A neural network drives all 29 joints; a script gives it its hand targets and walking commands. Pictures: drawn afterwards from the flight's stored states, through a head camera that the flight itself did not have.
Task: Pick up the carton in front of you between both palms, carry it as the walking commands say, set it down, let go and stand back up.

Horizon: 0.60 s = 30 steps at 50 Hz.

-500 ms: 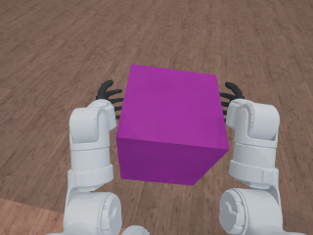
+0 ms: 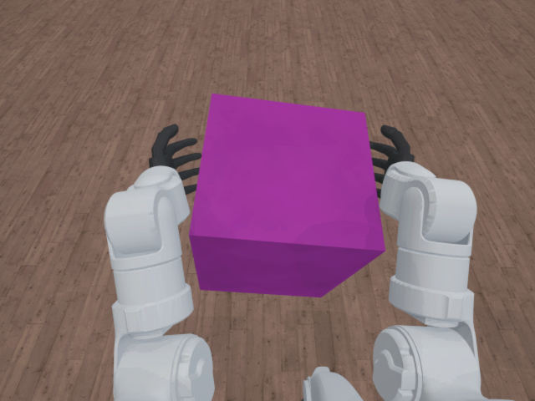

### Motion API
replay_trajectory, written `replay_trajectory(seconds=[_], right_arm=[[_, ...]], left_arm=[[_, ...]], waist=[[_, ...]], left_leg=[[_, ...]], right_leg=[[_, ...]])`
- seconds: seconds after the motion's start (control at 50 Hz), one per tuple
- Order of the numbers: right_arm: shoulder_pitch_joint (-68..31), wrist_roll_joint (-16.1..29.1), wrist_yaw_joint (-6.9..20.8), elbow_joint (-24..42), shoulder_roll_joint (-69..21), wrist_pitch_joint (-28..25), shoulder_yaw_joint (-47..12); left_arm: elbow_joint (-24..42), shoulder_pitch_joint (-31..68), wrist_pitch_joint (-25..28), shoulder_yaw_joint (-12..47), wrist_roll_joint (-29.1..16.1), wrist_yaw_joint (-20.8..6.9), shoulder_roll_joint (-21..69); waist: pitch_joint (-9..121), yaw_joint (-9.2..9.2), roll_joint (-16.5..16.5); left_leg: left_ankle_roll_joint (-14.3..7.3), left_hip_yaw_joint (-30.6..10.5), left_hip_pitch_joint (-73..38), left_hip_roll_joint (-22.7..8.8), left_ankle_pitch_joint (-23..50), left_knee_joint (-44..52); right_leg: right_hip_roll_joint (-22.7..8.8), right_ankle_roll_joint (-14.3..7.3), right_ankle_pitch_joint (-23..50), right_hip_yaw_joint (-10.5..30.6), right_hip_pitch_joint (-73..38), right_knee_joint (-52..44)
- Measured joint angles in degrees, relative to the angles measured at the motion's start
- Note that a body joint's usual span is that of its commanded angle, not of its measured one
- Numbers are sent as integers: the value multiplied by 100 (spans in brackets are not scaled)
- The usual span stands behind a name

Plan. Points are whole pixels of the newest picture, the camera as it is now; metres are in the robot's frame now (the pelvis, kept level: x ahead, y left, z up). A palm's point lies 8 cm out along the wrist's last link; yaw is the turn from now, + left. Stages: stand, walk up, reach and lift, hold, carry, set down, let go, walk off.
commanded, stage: carry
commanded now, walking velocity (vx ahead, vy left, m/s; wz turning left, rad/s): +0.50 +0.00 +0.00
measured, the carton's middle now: (274, 210) +0.39 -0.02 +0.06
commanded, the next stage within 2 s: none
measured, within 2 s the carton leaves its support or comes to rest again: neither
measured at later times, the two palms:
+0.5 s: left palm (182, 91) +0.64 +0.13 +0.11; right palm (334, 86) +0.65 -0.16 +0.10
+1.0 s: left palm (189, 27) +0.90 +0.14 +0.11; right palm (311, 25) +0.90 -0.15 +0.11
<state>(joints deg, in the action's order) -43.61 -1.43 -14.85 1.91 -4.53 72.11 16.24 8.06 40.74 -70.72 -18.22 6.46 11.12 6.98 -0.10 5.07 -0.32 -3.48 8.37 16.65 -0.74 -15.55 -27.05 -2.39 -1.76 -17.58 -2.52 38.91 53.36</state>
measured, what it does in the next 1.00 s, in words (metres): walks ahead: right foot, then left foot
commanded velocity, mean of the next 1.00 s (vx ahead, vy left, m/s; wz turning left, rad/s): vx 0.37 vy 0.00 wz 0.00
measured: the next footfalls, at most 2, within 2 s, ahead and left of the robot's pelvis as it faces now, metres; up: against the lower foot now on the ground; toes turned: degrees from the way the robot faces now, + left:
right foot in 0.14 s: +0.27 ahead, -0.11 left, +0.00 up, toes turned -6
left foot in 0.60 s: +0.58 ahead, +0.09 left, +0.00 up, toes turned +11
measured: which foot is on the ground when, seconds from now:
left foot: down 0.00-0.14, up 0.16-0.58, down 0.60-1.00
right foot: up 0.00-0.12, down 0.14-0.62, up 0.64-1.00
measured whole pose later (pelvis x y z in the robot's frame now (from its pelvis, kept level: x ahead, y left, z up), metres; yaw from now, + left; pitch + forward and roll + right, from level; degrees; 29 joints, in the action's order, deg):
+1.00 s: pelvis +0.65 -0.01 +0.00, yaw +0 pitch +2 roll +0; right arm -7.0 -6.0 -10.5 21.3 -7.5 71.4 2.3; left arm 24.2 5.3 -69.7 -2.2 6.0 9.8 7.4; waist 8.5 0.3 -0.3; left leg 0.0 10.8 2.1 -2.4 -20.7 -21.2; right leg -3.6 1.7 1.4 -10.2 28.6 27.8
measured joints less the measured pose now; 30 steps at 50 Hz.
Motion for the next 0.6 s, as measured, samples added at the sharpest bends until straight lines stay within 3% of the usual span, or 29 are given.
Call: replay_trajectory(seconds=[0.12, 0.16, 0.2, 0.24, 0.28, 0.38, 0.46, 0.54, 0.6], right_arm=[[-228, -128, 57, -167, 31, 92, -42], [-291, -164, 88, -337, 137, 156, -37], [-264, -168, 134, -501, 243, 203, 8], [-185, -204, 141, -629, 226, 278, 78], [-89, -304, 140, -692, 116, 297, 138], [540, -590, 198, -462, -199, 50, 43], [1372, -708, 284, 158, -475, -203, -102], [2268, -624, 360, 1056, -637, -327, -426], [2618, -551, 340, 1399, -485, -301, -788]], left_arm=[[-58, 84, -122, 59, -55, -3, -164], [-356, 207, -122, 88, -48, -3, -187], [-663, 262, -91, 161, 4, 6, -152], [-845, 190, -124, 166, 28, 23, -99], [-871, 14, -118, 125, 23, 26, -44], [-619, -614, 126, 64, 49, 19, 183], [-79, -1353, 394, 186, 140, -61, 462], [521, -2045, 493, 656, 25, -210, 343], [837, -2355, 451, 953, -21, -197, 232]], waist=[[337, -206, 35], [450, -346, 114], [443, -499, 167], [419, -598, 120], [380, -654, 98], [352, -699, 41], [388, -655, 56], [386, -569, 77], [443, -567, 31]], left_leg=[[298, -95, -818, -64, -787, -45], [359, -189, -735, -209, -1211, -897], [355, -537, -133, -147, -1239, -2525], [287, -658, 530, -30, -1063, -3687], [287, -617, 1076, -48, -758, -3959], [450, -482, 1889, -237, -177, -2794], [488, -336, 2009, -317, 552, -1402], [354, -52, 1680, -221, 1313, -225], [122, 285, 1070, -57, 1560, 417]], right_leg=[[84, -61, 1171, -360, -697, -2319], [172, -244, 1364, -548, -980, -2418], [209, -339, 916, -610, -1021, -1998], [204, -340, 622, -605, -1248, -2045], [205, -280, 572, -598, -1551, -2316], [200, -256, 471, -567, -2383, -3124], [193, -141, 264, -551, -3084, -3623], [176, 35, -204, -558, -3797, -3777], [67, 188, -896, -470, -3994, -3001]])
